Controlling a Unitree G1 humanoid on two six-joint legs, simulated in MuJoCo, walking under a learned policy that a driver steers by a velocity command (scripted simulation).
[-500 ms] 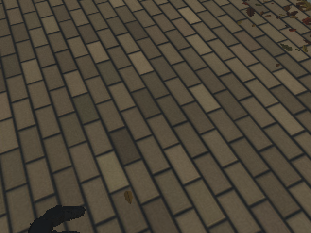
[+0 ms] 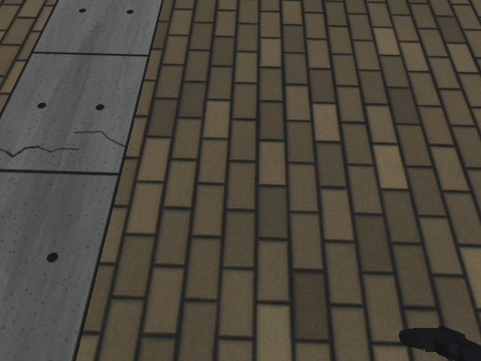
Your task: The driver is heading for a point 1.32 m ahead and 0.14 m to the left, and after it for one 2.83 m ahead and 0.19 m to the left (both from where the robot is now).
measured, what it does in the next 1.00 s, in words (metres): walks ahead: right foot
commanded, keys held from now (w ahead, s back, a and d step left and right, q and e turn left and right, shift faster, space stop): w+q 0.24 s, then w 0.76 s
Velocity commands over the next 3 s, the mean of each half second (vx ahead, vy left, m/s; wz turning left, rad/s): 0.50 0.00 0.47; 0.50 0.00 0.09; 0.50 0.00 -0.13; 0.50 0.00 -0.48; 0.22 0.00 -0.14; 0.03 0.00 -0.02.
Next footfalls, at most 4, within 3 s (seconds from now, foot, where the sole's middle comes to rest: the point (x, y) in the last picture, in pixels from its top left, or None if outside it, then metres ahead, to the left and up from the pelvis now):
0.56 right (277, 337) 0.50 -0.04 -0.76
1.06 left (191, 259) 0.72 0.22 -0.76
1.64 right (238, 177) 1.04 0.10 -0.76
2.16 left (207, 110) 1.35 0.24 -0.76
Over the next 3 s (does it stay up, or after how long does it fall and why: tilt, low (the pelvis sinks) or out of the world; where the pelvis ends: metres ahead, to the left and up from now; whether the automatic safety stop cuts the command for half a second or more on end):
stays up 1.26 0.15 0.02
